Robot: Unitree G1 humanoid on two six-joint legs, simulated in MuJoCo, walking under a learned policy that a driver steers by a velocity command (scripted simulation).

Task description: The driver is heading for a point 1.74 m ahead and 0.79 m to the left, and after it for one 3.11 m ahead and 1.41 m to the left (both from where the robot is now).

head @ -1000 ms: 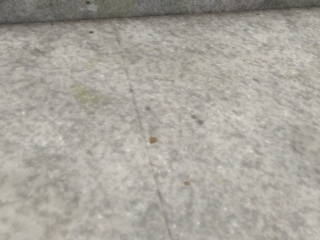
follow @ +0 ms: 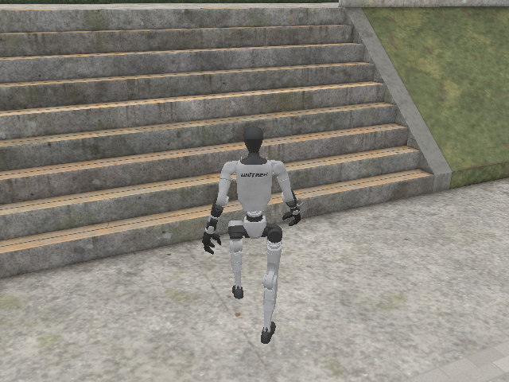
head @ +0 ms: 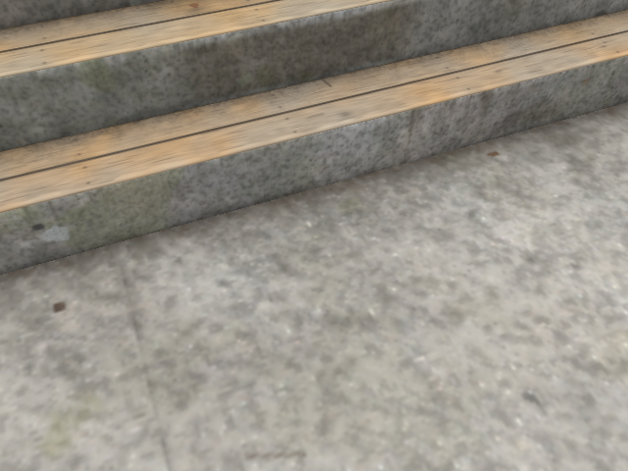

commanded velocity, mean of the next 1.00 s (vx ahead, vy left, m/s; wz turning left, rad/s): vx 1.00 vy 0.00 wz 0.77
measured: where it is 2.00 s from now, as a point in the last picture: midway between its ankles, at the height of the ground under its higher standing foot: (116, 144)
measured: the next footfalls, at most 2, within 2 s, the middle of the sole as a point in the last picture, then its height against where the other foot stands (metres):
left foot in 0.14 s outside the picture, level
right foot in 0.58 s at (318, 345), level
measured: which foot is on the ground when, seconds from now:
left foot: up 0.00-0.12, down 0.14-0.56, up 0.58-1.00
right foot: down 0.00-0.14, up 0.16-0.56, down 0.58-1.00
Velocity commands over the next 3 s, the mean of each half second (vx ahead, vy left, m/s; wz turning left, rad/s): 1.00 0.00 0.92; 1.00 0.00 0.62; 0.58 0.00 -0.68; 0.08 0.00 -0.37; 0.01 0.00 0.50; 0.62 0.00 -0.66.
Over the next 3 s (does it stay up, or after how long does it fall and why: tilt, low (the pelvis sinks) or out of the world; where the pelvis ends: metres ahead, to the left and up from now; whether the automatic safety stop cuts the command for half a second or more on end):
stays up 1.46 0.71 0.44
